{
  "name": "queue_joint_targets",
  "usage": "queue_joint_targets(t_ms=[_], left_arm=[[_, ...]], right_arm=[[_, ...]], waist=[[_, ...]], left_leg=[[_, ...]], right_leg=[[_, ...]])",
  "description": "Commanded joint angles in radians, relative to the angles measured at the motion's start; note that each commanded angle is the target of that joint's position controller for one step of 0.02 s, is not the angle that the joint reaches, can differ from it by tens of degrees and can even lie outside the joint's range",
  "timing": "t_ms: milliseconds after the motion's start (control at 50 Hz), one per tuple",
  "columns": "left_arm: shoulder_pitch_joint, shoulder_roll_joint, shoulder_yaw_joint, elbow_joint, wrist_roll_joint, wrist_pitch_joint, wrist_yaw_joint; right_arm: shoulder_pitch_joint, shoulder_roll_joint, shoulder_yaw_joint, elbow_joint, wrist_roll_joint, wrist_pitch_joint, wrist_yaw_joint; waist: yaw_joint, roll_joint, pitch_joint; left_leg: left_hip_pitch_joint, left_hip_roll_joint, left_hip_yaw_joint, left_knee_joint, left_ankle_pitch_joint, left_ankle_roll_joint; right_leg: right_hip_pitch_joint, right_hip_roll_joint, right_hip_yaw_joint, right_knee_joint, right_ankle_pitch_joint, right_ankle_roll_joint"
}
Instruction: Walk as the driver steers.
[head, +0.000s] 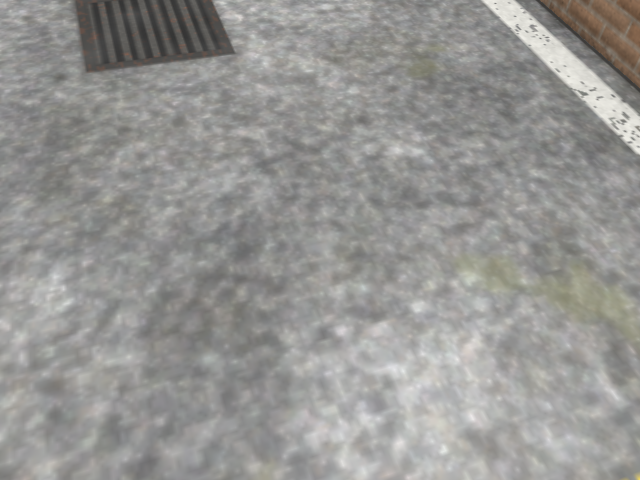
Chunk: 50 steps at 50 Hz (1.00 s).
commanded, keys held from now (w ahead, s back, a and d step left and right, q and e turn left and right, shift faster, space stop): w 0.48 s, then w+q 0.52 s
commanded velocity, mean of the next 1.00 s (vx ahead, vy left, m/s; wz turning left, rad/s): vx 0.48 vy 0.00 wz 0.17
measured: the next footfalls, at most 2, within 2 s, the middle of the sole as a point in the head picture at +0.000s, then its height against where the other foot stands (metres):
right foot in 0.26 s outside the picture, level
left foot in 0.80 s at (255, 435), level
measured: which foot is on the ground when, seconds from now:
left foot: down 0.00-0.28, up 0.30-0.78, down 0.80-1.00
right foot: up 0.00-0.24, down 0.26-0.80, up 0.82-1.00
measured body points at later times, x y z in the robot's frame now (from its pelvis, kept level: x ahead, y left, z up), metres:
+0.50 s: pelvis +0.27 -0.06 +0.00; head +0.29 -0.07 +0.45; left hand +0.34 +0.22 -0.11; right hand +0.41 -0.34 -0.11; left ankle +0.33 +0.11 -0.67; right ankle +0.27 -0.15 -0.75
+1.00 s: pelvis +0.56 +0.02 +0.00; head +0.59 +0.04 +0.44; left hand +0.65 +0.32 -0.11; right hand +0.71 -0.23 -0.10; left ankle +0.57 +0.09 -0.75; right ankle +0.61 -0.15 -0.67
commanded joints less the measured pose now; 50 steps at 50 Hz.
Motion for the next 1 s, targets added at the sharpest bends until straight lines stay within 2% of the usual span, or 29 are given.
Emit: queue_joint_targets(t_ms=[20, 80, 160, 200, 220, 240, 260, 280, 300, 320, 340, 360, 380, 420, 480, 580, 640, 700, 740, 760, 780, 800, 820, 840, 860, 880, 900, 940, 1000], left_arm=[[-0.163, 0.027, 0.003, -0.114, 0.003, -0.03, -0.008], [-0.242, -0.004, -0.012, -0.131, -0.002, -0.037, -0.021], [-0.294, 0.024, -0.005, -0.148, -0.014, -0.042, -0.04], [-0.26, 0.056, 0.008, -0.143, -0.013, -0.043, -0.042], [-0.196, 0.081, 0.021, -0.127, -0.009, -0.041, -0.037], [-0.057, 0.117, 0.042, -0.087, -0.006, -0.037, -0.028], [0.111, 0.158, 0.06, -0.049, -0.005, -0.029, -0.014], [0.213, 0.276, 0.083, -0.029, 0.021, -0.025, -0.01], [0.228, 0.196, 0.061, -0.023, 0.012, -0.024, -0.013], [0.147, 0.146, 0.042, -0.019, 0.006, -0.025, -0.011], [0.083, 0.123, 0.033, -0.023, 0.003, -0.023, -0.01], [0.031, 0.099, 0.026, -0.02, 0.009, -0.024, -0.013], [-0.005, 0.077, 0.02, -0.023, 0.019, -0.031, -0.015], [-0.031, 0.071, 0.022, -0.014, 0.016, -0.044, -0.016], [-0.014, 0.094, 0.029, 0.023, 0.01, -0.06, -0.011], [0.035, 0.128, 0.035, 0.062, 0.013, -0.056, 0.004], [0.09, 0.148, 0.042, 0.099, 0.006, -0.046, 0.007], [0.101, 0.154, 0.048, 0.12, -0.002, -0.025, 0.013], [0.084, 0.174, 0.054, 0.119, -0.002, -0.009, 0.021], [0.072, 0.186, 0.057, 0.114, 0.0, 0.001, 0.027], [0.062, 0.177, 0.052, 0.105, 0.003, 0.011, 0.036], [0.085, 0.143, 0.034, 0.079, 0.023, 0.009, 0.047], [0.202, 0.004, -0.013, 0.035, 0.044, -0.02, 0.027], [0.115, 0.098, 0.002, 0.043, 0.013, -0.056, 0.01], [0.018, 0.139, 0.012, 0.011, -0.023, -0.076, 0.0], [-0.025, 0.124, 0.005, -0.003, -0.015, -0.088, 0.004], [-0.048, 0.123, 0.009, -0.005, 0.009, -0.09, 0.011], [-0.022, 0.12, 0.015, -0.01, 0.024, -0.071, 0.013], [-0.032, 0.082, 0.005, -0.014, 0.032, -0.044, 0.018]], right_arm=[[-0.024, -0.167, -0.035, -0.064, 0.003, -0.007, -0.013], [0.013, -0.191, -0.038, -0.046, 0.009, 0.002, -0.017], [0.057, -0.213, -0.044, -0.019, 0.024, 0.012, -0.015], [0.049, -0.229, -0.05, -0.014, 0.025, 0.02, -0.017], [0.04, -0.24, -0.054, -0.014, 0.025, 0.024, -0.02], [0.033, -0.234, -0.051, -0.016, 0.022, 0.029, -0.022], [0.032, -0.204, -0.037, -0.031, 0.006, 0.028, -0.026], [0.149, -0.071, 0.004, -0.072, -0.002, 0.013, -0.019], [0.12, -0.112, -0.001, -0.055, 0.013, -0.011, -0.014], [0.009, -0.191, -0.027, -0.085, 0.045, -0.021, -0.006], [-0.059, -0.188, -0.023, -0.104, 0.045, -0.027, -0.004], [-0.088, -0.173, -0.022, -0.106, 0.027, -0.026, -0.006], [-0.07, -0.165, -0.027, -0.098, 0.017, -0.017, -0.006], [-0.028, -0.128, -0.02, -0.079, 0.015, 0.004, -0.005], [-0.101, -0.113, -0.015, -0.105, 0.0, 0.018, -0.012], [-0.266, -0.081, 0.001, -0.14, 0.013, 0.003, 0.01], [-0.344, -0.086, 0.0, -0.178, 0.022, 0.001, 0.026], [-0.383, -0.096, -0.004, -0.214, 0.018, 0.002, 0.045], [-0.348, -0.117, -0.015, -0.225, 0.013, 0.005, 0.052], [-0.274, -0.146, -0.032, -0.215, 0.012, 0.009, 0.051], [-0.126, -0.19, -0.061, -0.18, 0.013, 0.013, 0.043], [0.038, -0.271, -0.092, -0.154, 0.018, 0.021, 0.029], [0.037, -0.365, -0.105, -0.158, 0.023, 0.017, 0.028], [0.073, -0.26, -0.08, -0.173, 0.024, 0.013, 0.029], [0.034, -0.222, -0.069, -0.17, 0.013, 0.009, 0.025], [-0.023, -0.212, -0.066, -0.18, 0.011, 0.007, 0.021], [-0.081, -0.188, -0.059, -0.193, 0.009, 0.009, 0.019], [-0.129, -0.166, -0.051, -0.217, -0.005, 0.01, 0.013], [-0.119, -0.188, -0.058, -0.204, 0.006, 0.008, -0.003]], waist=[[-0.026, 0.151, 0.087], [-0.054, 0.152, 0.098], [-0.05, 0.162, 0.122], [-0.008, 0.17, 0.096], [0.037, 0.175, 0.044], [0.114, 0.161, -0.048], [0.191, 0.134, -0.172], [0.146, -0.144, -0.357], [0.166, -0.202, -0.429], [0.155, -0.135, -0.226], [0.128, -0.061, -0.116], [0.095, -0.011, -0.044], [0.056, -0.03, -0.018], [0.019, -0.047, -0.013], [0.018, -0.019, 0.045], [0.085, 0.005, 0.081], [0.118, 0.016, 0.103], [0.119, 0.019, 0.106], [0.087, -0.007, 0.065], [0.043, -0.023, 0.005], [-0.035, -0.008, -0.082], [-0.094, 0.089, -0.198], [0.014, 0.344, -0.304], [-0.064, 0.228, -0.38], [-0.074, 0.182, -0.23], [-0.044, 0.083, -0.147], [-0.009, 0.043, -0.082], [0.045, 0.085, -0.058], [0.057, 0.086, -0.021]], left_leg=[[0.086, 0.212, -0.194, -0.213, 0.149, 0.163], [0.033, 0.191, -0.112, -0.208, 0.244, 0.147], [0.079, 0.251, -0.121, -0.191, 0.301, 0.138], [0.136, 0.272, -0.112, -0.13, 0.487, 0.118], [0.15, 0.262, -0.087, -0.04, 0.675, 0.105], [0.119, 0.224, -0.046, 0.128, 0.815, 0.082], [-0.045, 0.189, -0.028, 0.363, 0.686, 0.051], [-0.436, 0.026, 0.003, 0.796, 0.138, -0.021], [-0.547, -0.024, -0.14, 0.934, -0.276, -0.018], [-0.649, 0.04, -0.129, 0.989, -0.229, -0.008], [-0.643, 0.089, -0.091, 0.952, -0.14, 0.0], [-0.614, 0.121, -0.075, 0.892, -0.074, -0.004], [-0.553, 0.152, -0.082, 0.847, -0.022, -0.009], [-0.485, 0.163, -0.073, 0.811, 0.016, -0.028], [-0.54, 0.173, -0.063, 0.687, 0.105, -0.062], [-0.517, 0.134, -0.024, 0.367, 0.385, -0.051], [-0.547, 0.113, -0.035, 0.279, 0.396, -0.026], [-0.589, 0.094, -0.025, 0.229, 0.298, 0.012], [-0.511, 0.048, 0.027, 0.222, 0.191, 0.045], [-0.403, 0.007, 0.063, 0.223, 0.151, 0.065], [-0.201, -0.042, 0.088, 0.193, 0.171, 0.094], [0.111, 0.073, -0.111, 0.204, 0.215, 0.155], [0.462, 0.317, -0.688, 0.101, 0.018, 0.358], [0.525, 0.338, -0.836, -0.023, -0.107, 0.359], [0.427, 0.31, -0.683, -0.04, -0.043, 0.307], [0.29, 0.269, -0.571, -0.039, 0.064, 0.279], [0.154, 0.235, -0.483, -0.051, 0.189, 0.263], [0.017, 0.195, -0.414, -0.093, 0.324, 0.265], [-0.098, 0.165, -0.327, -0.123, 0.406, 0.27]], right_leg=[[-0.211, -0.039, -0.015, -0.129, 0.133, 0.032], [-0.093, -0.014, -0.048, -0.323, 0.242, 0.039], [-0.029, 0.002, -0.041, -0.439, 0.26, 0.002], [0.037, 0.019, -0.043, -0.47, 0.213, -0.035], [0.138, 0.044, -0.063, -0.481, 0.194, -0.059], [0.332, 0.07, -0.087, -0.504, 0.207, -0.092], [0.62, -0.017, -0.003, -0.46, 0.206, -0.134], [1.013, -0.309, 0.479, -0.494, 0.007, -0.294], [1.001, -0.364, 0.755, -0.677, -0.132, -0.321], [0.864, -0.327, 0.605, -0.701, -0.162, -0.27], [0.711, -0.286, 0.468, -0.717, -0.082, -0.246], [0.578, -0.242, 0.374, -0.745, 0.02, -0.236], [0.485, -0.205, 0.304, -0.777, 0.093, -0.227], [0.395, -0.182, 0.237, -0.831, 0.164, -0.245], [0.349, -0.176, 0.156, -0.878, 0.241, -0.257], [0.393, -0.151, -0.003, -0.9, 0.268, -0.202], [0.503, -0.196, -0.034, -0.889, 0.26, -0.19], [0.637, -0.235, -0.059, -0.826, 0.341, -0.163], [0.682, -0.236, -0.091, -0.716, 0.62, -0.137], [0.688, -0.222, -0.115, -0.592, 0.807, -0.118], [0.63, -0.181, -0.162, -0.385, 0.898, -0.086], [0.4, -0.139, -0.177, -0.078, 0.657, -0.045], [-0.058, 0.084, -0.099, 0.276, -0.232, 0.026], [-0.18, 0.073, 0.089, 0.379, -0.304, 0.014], [-0.249, 0.024, 0.089, 0.371, -0.216, -0.005], [-0.23, -0.019, 0.078, 0.3, -0.136, -0.013], [-0.18, -0.047, 0.07, 0.211, -0.091, -0.006], [-0.076, -0.068, 0.074, 0.135, -0.05, 0.015], [-0.055, -0.059, 0.042, 0.005, 0.007, 0.063]])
